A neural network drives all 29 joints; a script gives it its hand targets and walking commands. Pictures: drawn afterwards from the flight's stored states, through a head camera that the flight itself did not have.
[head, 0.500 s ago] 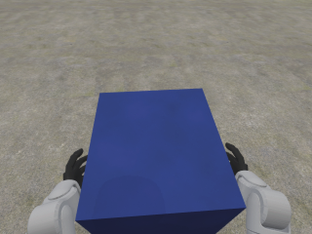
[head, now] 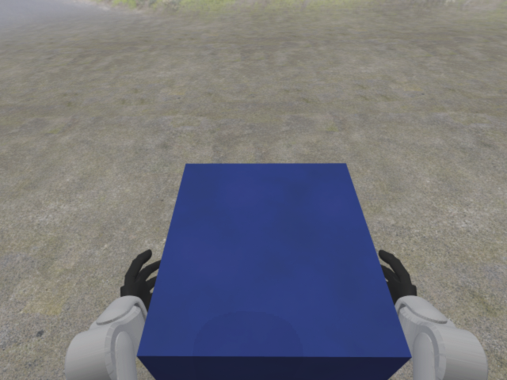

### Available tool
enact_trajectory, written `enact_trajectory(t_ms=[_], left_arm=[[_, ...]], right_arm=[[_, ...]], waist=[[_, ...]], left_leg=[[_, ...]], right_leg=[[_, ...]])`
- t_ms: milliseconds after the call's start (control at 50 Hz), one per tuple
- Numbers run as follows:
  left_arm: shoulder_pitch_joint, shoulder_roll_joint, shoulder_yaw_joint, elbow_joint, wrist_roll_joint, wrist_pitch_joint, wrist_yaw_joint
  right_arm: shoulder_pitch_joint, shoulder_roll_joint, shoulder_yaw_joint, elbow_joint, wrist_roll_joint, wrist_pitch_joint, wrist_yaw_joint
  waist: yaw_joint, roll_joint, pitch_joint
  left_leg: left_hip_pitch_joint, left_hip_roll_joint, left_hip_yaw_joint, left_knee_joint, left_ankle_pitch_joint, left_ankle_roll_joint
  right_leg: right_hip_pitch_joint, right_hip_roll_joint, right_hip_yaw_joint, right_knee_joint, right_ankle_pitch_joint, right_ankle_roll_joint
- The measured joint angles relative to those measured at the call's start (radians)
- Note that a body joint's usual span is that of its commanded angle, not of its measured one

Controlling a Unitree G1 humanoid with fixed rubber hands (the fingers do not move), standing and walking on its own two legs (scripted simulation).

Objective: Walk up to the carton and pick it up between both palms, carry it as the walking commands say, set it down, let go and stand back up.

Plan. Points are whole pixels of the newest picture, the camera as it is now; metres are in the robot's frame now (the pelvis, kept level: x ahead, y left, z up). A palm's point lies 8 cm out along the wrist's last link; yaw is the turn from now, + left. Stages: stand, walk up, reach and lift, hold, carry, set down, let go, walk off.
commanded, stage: carry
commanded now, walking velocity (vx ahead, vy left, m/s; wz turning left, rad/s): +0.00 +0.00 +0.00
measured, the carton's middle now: (266, 284) +0.29 -0.01 +0.04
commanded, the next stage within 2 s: none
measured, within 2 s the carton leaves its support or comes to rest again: neither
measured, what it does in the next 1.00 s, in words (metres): steps on the spot: left foot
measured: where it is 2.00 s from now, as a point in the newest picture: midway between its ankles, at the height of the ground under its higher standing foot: outside the picture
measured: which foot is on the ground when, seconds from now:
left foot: up 0.00-0.06, down 0.08-1.00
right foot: down 0.00-1.00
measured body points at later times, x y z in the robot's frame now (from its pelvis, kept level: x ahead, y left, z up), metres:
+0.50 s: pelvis -0.05 +0.03 +0.00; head -0.07 +0.03 +0.44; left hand +0.20 +0.22 +0.06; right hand +0.21 -0.15 +0.06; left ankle +0.05 +0.13 -0.74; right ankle -0.02 -0.10 -0.74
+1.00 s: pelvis -0.03 -0.02 -0.01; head -0.06 -0.03 +0.44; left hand +0.24 +0.16 +0.05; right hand +0.24 -0.21 +0.03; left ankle +0.05 +0.13 -0.74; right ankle -0.02 -0.10 -0.74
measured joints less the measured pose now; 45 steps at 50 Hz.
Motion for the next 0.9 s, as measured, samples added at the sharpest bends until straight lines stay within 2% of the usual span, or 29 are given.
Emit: enact_trajectory(t_ms=[60, 100, 120, 240, 320, 380, 620, 780, 900], left_arm=[[0.008, -0.011, -0.002, -0.018, 0.015, 0.011, 0.000], [-0.002, -0.009, -0.012, -0.027, 0.027, 0.017, 0.003], [-0.011, 0.001, -0.015, -0.025, 0.031, 0.023, 0.006], [-0.031, 0.045, -0.006, 0.001, 0.025, 0.062, 0.010], [-0.047, 0.036, 0.010, 0.046, 0.015, 0.038, 0.011], [-0.054, 0.032, 0.006, 0.066, 0.014, 0.013, 0.010], [-0.065, 0.023, -0.009, 0.077, 0.027, -0.033, 0.002], [-0.089, 0.024, -0.007, 0.223, 0.074, -0.101, -0.027], [-0.108, 0.023, -0.006, 0.258, 0.079, -0.158, -0.034]], right_arm=[[-0.018, -0.012, -0.003, 0.004, 0.011, 0.021, 0.000], [-0.042, -0.020, -0.012, 0.010, 0.021, 0.030, 0.000], [-0.055, -0.016, -0.015, 0.024, 0.022, 0.028, 0.000], [-0.069, 0.032, -0.018, 0.081, -0.007, 0.024, -0.001], [-0.063, 0.048, -0.033, 0.095, -0.020, 0.005, 0.000], [-0.061, 0.051, -0.045, 0.100, -0.020, -0.015, 0.004], [-0.058, 0.024, -0.044, 0.103, -0.010, -0.061, 0.022], [-0.098, -0.012, -0.027, 0.256, -0.039, -0.115, 0.047], [-0.121, -0.031, -0.020, 0.289, -0.038, -0.164, 0.053]], waist=[[-0.019, -0.040, -0.016], [-0.035, -0.036, -0.018], [-0.038, -0.044, -0.012], [-0.001, -0.035, -0.003], [0.027, -0.036, 0.015], [0.032, -0.040, 0.028], [0.006, -0.023, 0.027], [0.000, -0.007, 0.015], [-0.007, 0.000, 0.043]], left_leg=[[0.037, 0.055, -0.015, 0.024, -0.023, 0.002], [0.066, 0.088, -0.026, -0.030, 0.056, 0.020], [0.061, 0.081, -0.021, -0.023, 0.074, 0.029], [0.031, 0.077, -0.005, -0.015, 0.066, 0.054], [0.022, 0.074, -0.001, -0.039, 0.095, 0.061], [0.015, 0.072, -0.001, -0.058, 0.117, 0.061], [0.004, 0.098, -0.005, -0.094, 0.158, 0.035], [0.014, 0.123, -0.014, -0.068, 0.121, 0.009], [0.021, 0.137, -0.021, -0.056, 0.129, -0.007]], right_leg=[[-0.003, -0.021, -0.008, 0.025, -0.013, 0.010], [-0.016, -0.025, -0.025, 0.059, -0.029, 0.018], [-0.020, -0.035, -0.024, 0.070, -0.025, 0.024], [-0.046, -0.039, -0.005, 0.052, 0.008, 0.043], [-0.060, -0.040, -0.003, 0.038, 0.031, 0.045], [-0.073, -0.040, -0.002, 0.034, 0.044, 0.043], [-0.095, -0.017, -0.014, 0.034, 0.058, 0.010], [-0.084, 0.006, -0.020, 0.050, 0.041, -0.018], [-0.076, 0.017, -0.026, 0.063, 0.023, -0.030]])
